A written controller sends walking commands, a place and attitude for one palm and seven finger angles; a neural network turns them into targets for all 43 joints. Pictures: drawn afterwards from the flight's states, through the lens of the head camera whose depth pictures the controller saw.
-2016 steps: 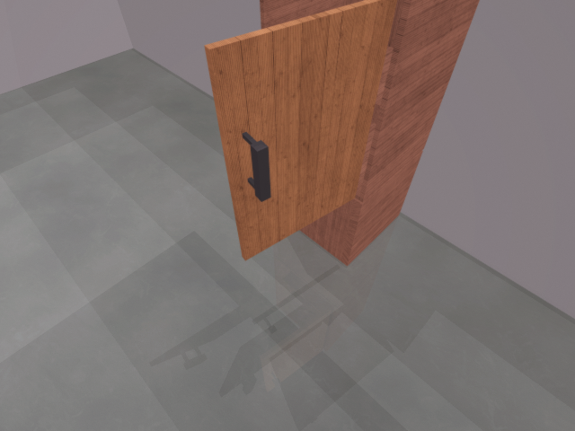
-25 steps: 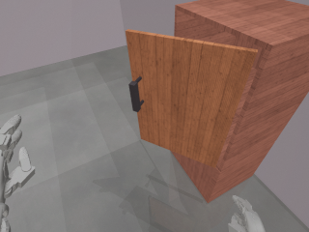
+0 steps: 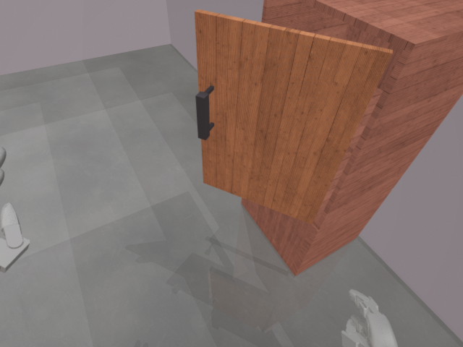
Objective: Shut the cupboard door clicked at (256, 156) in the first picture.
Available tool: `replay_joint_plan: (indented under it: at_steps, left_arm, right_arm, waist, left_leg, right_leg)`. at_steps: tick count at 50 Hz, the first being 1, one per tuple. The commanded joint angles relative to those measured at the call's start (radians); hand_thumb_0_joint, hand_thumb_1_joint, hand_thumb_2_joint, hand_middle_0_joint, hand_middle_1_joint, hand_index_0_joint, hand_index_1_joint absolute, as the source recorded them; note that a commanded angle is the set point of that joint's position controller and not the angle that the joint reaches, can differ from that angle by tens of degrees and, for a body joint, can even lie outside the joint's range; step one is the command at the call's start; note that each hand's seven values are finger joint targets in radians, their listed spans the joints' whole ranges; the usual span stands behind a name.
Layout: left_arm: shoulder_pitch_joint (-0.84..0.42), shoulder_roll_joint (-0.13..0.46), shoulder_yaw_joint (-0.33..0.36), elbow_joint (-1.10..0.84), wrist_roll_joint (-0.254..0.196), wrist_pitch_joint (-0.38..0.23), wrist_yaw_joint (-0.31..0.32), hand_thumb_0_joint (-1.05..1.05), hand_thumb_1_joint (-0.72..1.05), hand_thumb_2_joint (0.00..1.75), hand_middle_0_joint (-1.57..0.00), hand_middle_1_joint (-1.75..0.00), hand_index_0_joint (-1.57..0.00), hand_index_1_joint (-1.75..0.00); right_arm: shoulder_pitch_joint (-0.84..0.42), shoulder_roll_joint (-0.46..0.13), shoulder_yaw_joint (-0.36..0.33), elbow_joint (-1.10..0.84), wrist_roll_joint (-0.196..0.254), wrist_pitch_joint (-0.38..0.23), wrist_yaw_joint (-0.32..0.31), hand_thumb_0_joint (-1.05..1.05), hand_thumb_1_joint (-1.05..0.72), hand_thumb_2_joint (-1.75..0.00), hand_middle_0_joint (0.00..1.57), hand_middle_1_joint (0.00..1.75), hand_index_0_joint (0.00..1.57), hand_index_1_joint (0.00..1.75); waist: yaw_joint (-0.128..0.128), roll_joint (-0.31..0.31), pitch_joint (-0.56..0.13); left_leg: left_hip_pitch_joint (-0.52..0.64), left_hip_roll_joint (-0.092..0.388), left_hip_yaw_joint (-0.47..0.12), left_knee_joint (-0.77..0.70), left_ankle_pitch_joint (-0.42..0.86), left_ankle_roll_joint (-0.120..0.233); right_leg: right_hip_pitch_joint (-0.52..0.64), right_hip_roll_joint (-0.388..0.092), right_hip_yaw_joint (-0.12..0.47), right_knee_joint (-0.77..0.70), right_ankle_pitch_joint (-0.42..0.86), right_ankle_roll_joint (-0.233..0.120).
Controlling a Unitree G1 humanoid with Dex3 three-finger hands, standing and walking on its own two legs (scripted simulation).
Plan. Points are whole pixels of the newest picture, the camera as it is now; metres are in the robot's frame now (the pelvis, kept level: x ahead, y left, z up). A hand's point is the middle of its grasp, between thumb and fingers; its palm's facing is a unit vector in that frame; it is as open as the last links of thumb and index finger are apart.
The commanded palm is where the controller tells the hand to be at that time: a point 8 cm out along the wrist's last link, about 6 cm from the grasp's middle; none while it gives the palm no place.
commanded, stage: step back with the hand held close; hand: left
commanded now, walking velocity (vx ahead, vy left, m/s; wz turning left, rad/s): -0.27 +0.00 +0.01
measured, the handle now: (207, 112) +0.69 +0.11 +0.02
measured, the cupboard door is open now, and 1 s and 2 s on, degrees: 35 35 35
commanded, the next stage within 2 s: stop stepping back and stand still in 0.86 s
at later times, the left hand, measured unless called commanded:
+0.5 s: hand out of the picture +0.12 +0.27 +0.18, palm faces +0.47 -0.73 -0.50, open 7.4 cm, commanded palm +0.04 +0.30 +0.19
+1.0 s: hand out of the picture +0.02 +0.27 +0.18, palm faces +0.42 -0.82 -0.39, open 7.4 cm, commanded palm -0.04 +0.30 +0.19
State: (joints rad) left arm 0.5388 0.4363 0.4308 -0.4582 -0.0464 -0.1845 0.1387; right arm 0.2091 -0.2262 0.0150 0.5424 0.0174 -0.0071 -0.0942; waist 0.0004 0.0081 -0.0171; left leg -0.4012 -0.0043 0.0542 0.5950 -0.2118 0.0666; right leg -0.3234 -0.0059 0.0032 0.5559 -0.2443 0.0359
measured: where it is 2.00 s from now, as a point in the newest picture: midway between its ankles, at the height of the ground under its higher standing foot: outside the picture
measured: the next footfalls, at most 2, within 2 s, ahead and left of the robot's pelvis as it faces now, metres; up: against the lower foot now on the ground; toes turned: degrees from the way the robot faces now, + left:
right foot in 0.52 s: -0.05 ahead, -0.14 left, +0.00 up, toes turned +8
left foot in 0.74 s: +0.00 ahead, +0.10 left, +0.00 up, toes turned +7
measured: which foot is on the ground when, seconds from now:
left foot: down 0.00-0.62, up 0.64-0.72, down 0.74-1.00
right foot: down 0.00-0.40, up 0.42-0.50, down 0.52-0.78, up 0.80-1.00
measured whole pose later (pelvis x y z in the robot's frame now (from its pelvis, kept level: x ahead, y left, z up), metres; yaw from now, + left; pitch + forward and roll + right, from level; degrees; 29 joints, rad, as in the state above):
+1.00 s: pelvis -0.19 +0.01 +0.01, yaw -1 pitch +4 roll -5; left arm 0.53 0.44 0.44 -0.54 -0.07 -0.23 0.13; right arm 0.17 -0.16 0.02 0.59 -0.02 -0.12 -0.04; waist 0.02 0.00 -0.07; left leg -0.51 0.10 0.09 0.41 0.01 0.05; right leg -0.18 0.09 -0.04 0.60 -0.47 -0.01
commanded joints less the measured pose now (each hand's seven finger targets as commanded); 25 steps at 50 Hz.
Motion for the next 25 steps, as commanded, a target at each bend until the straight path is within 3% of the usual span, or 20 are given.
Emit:
replay_joint_plan:
  at_steps: [1,3,4,5,7,9,10,11,13,16,18,19,20,22,24,25]
  left_arm:
    - [-0.087,0.16,0.132,-0.233,0.008,-0.091,0.024,0.0,0.9,0.9,-0.2,-0.3,-0.2,-0.3]
    - [-0.1,0.149,0.123,-0.229,0.011,-0.095,0.026,0.0,0.9,0.9,-0.2,-0.3,-0.2,-0.3]
    - [-0.106,0.181,0.155,-0.231,0.02,-0.099,0.027,0.0,0.9,0.9,-0.2,-0.3,-0.2,-0.3]
    - [-0.117,0.142,0.117,-0.231,0.017,-0.101,0.026,0.0,0.9,0.9,-0.2,-0.3,-0.2,-0.3]
    - [-0.125,0.151,0.123,-0.227,0.019,-0.107,0.03,0.0,0.9,0.9,-0.2,-0.3,-0.2,-0.3]
    - [-0.126,0.193,0.158,-0.214,0.023,-0.111,0.038,0.0,0.9,0.9,-0.2,-0.3,-0.2,-0.3]
    - [-0.133,0.155,0.113,-0.222,0.015,-0.113,0.039,0.0,0.9,0.9,-0.2,-0.3,-0.2,-0.3]
    - [-0.143,0.166,0.111,-0.231,0.012,-0.116,0.042,0.0,0.9,0.9,-0.2,-0.3,-0.2,-0.3]
    - [-0.127,0.177,0.114,-0.221,0.009,-0.121,0.051,0.0,0.9,0.9,-0.2,-0.3,-0.2,-0.3]
    - [-0.094,0.191,0.138,-0.222,0.009,-0.132,0.057,0.0,0.9,0.9,-0.2,-0.3,-0.2,-0.3]
    - [-0.071,0.192,0.163,-0.231,0.015,-0.143,0.057,0.0,0.9,0.9,-0.2,-0.3,-0.2,-0.3]
    - [-0.055,0.205,0.19,-0.233,0.019,-0.148,0.057,0.0,0.9,0.9,-0.2,-0.3,-0.2,-0.3]
    - [-0.051,0.201,0.195,-0.255,0.014,-0.15,0.05,0.0,0.9,0.9,-0.2,-0.3,-0.2,-0.3]
    - [-0.041,0.218,0.224,-0.285,0.01,-0.159,0.038,0.0,0.9,0.9,-0.2,-0.3,-0.2,-0.3]
    - [0.016,0.207,0.23,-0.215,0.014,-0.153,0.028,0.0,0.9,0.9,-0.2,-0.3,-0.2,-0.3]
    - [0.012,0.183,0.204,-0.22,0.004,-0.155,0.023,0.0,0.9,0.9,-0.2,-0.3,-0.2,-0.3]
  right_arm:
    - [-0.091,-0.153,-0.061,-0.141,-0.003,-0.086,-0.008,0.0,-0.9,-0.9,0.2,0.3,0.2,0.3]
    - [-0.077,-0.154,-0.064,-0.134,-0.002,-0.098,-0.004,0.0,-0.9,-0.9,0.2,0.3,0.2,0.3]
    - [-0.078,-0.161,-0.067,-0.127,-0.008,-0.105,-0.003,0.0,-0.9,-0.9,0.2,0.3,0.2,0.3]
    - [-0.076,-0.148,-0.062,-0.129,-0.005,-0.107,-0.002,0.0,-0.9,-0.9,0.2,0.3,0.2,0.3]
    - [-0.067,-0.147,-0.065,-0.123,-0.007,-0.115,0.001,0.0,-0.9,-0.9,0.2,0.3,0.2,0.3]
    - [-0.059,-0.147,-0.068,-0.106,-0.02,-0.119,0.003,0.0,-0.9,-0.9,0.2,0.3,0.2,0.3]
    - [-0.058,-0.121,-0.057,-0.103,-0.017,-0.116,0.007,0.0,-0.9,-0.9,0.2,0.3,0.2,0.3]
    - [-0.061,-0.119,-0.055,-0.097,-0.019,-0.116,0.011,0.0,-0.9,-0.9,0.2,0.3,0.2,0.3]
    - [-0.056,-0.114,-0.054,-0.083,-0.022,-0.11,0.012,0.0,-0.9,-0.9,0.2,0.3,0.2,0.3]
    - [-0.065,-0.121,-0.054,-0.088,-0.017,-0.107,0.008,0.0,-0.9,-0.9,0.2,0.3,0.2,0.3]
    - [-0.075,-0.137,-0.058,-0.1,-0.011,-0.113,0.004,0.0,-0.9,-0.9,0.2,0.3,0.2,0.3]
    - [-0.092,-0.143,-0.063,-0.106,-0.01,-0.122,0.0,0.0,-0.9,-0.9,0.2,0.3,0.2,0.3]
    - [-0.092,-0.136,-0.066,-0.108,-0.013,-0.128,0.0,0.0,-0.9,-0.9,0.2,0.3,0.2,0.3]
    - [-0.093,-0.143,-0.079,-0.105,-0.017,-0.147,0.004,0.0,-0.9,-0.9,0.2,0.3,0.2,0.3]
    - [-0.093,-0.152,-0.087,-0.104,-0.017,-0.156,0.008,0.0,-0.9,-0.9,0.2,0.3,0.2,0.3]
    - [-0.096,-0.14,-0.081,-0.099,-0.019,-0.158,0.01,0.0,-0.9,-0.9,0.2,0.3,0.2,0.3]
  waist:
    - [0.004,0.154,-0.078]
    - [0.0,0.136,-0.073]
    - [0.004,0.131,-0.072]
    - [-0.002,0.12,-0.056]
    - [-0.005,0.079,-0.041]
    - [-0.003,0.012,-0.021]
    - [-0.009,-0.023,-0.016]
    - [-0.012,-0.041,-0.013]
    - [-0.018,-0.042,-0.025]
    - [-0.017,0.018,-0.044]
    - [-0.011,0.137,-0.071]
    - [0.002,0.2,-0.09]
    - [0.008,0.215,-0.112]
    - [0.01,0.213,-0.148]
    - [0.009,0.231,-0.101]
    - [0.005,0.222,-0.065]
  left_leg:
    - [-0.355,0.177,-0.198,-0.32,-0.447,0.042]
    - [-0.365,0.168,-0.184,-0.291,-0.485,0.037]
    - [-0.374,0.165,-0.188,-0.284,-0.501,0.038]
    - [-0.37,0.152,-0.173,-0.26,-0.502,0.032]
    - [-0.331,0.122,-0.151,-0.196,-0.509,0.019]
    - [-0.264,0.087,-0.135,-0.119,-0.449,-0.002]
    - [-0.201,0.065,-0.116,-0.07,-0.378,-0.021]
    - [-0.133,0.049,-0.103,-0.032,-0.329,-0.033]
    - [-0.07,0.04,-0.093,-0.015,-0.294,-0.039]
    - [-0.125,0.075,-0.143,-0.123,-0.34,-0.02]
    - [-0.297,0.147,-0.22,-0.266,-0.485,0.017]
    - [-0.385,0.2,-0.288,-0.353,-0.529,0.04]
    - [-0.389,0.236,-0.311,-0.375,-0.486,0.049]
    - [-0.37,0.268,-0.304,-0.357,-0.472,0.059]
    - [-0.437,0.27,-0.27,-0.351,-0.561,0.051]
    - [-0.418,0.261,-0.255,-0.351,-0.545,0.035]
  right_leg:
    - [0.351,0.029,0.022,0.121,0.097,-0.011]
    - [0.329,0.025,0.034,0.12,0.058,-0.017]
    - [0.331,0.022,0.044,0.111,0.035,-0.019]
    - [0.295,0.011,0.058,0.098,0.001,-0.027]
    - [0.202,-0.011,0.108,0.03,-0.102,-0.042]
    - [0.094,-0.057,0.179,-0.074,-0.18,-0.069]
    - [0.015,-0.098,0.202,-0.121,-0.201,-0.087]
    - [-0.061,-0.122,0.228,-0.163,-0.223,-0.099]
    - [-0.119,-0.134,0.21,-0.196,-0.248,-0.1]
    - [-0.047,-0.074,0.131,-0.128,-0.223,-0.07]
    - [0.14,0.004,0.055,0.036,-0.163,-0.038]
    - [0.259,0.051,0.016,0.16,-0.066,-0.026]
    - [0.295,0.077,-0.003,0.222,-0.006,-0.021]
    - [0.32,0.096,0.011,0.254,-0.026,-0.021]
    - [0.339,0.1,0.023,0.228,-0.093,-0.034]
    - [0.296,0.092,0.023,0.184,-0.116,-0.048]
